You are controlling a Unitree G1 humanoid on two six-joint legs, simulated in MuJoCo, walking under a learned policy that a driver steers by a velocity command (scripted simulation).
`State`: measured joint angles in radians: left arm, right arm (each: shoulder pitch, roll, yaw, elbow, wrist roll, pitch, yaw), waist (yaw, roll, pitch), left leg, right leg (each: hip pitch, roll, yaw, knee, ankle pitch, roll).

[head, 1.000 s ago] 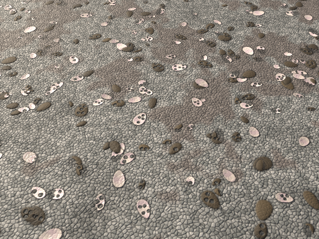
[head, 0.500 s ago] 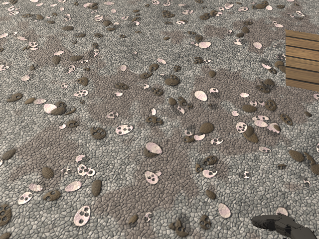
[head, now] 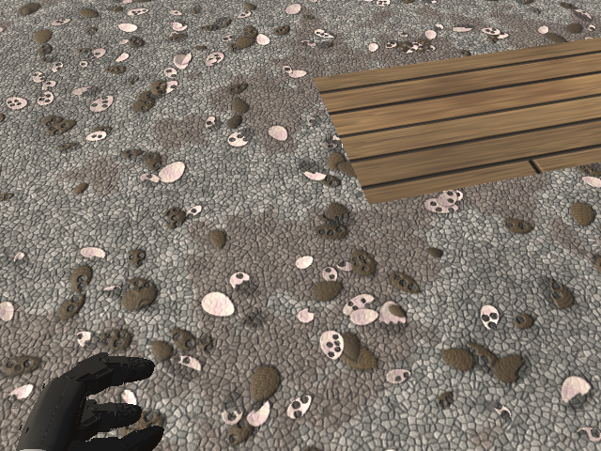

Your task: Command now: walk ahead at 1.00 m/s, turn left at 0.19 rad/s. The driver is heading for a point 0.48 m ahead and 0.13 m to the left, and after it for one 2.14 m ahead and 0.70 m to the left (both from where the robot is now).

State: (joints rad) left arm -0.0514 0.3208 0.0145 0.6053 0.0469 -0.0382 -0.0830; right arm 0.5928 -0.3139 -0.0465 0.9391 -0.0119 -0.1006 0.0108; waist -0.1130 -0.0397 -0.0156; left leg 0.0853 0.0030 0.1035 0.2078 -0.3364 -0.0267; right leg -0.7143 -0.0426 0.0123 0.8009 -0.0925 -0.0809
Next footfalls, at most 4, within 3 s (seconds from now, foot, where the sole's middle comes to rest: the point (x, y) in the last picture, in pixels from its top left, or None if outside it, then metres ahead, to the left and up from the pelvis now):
0.10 right None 0.28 -0.10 -0.77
0.52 left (203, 381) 0.67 0.17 -0.77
1.00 right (161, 235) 1.12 0.29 -0.77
1.40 left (75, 163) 1.44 0.57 -0.77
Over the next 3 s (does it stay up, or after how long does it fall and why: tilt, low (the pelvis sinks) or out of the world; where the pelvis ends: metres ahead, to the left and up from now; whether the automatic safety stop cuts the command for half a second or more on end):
stays up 1.82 0.55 0.00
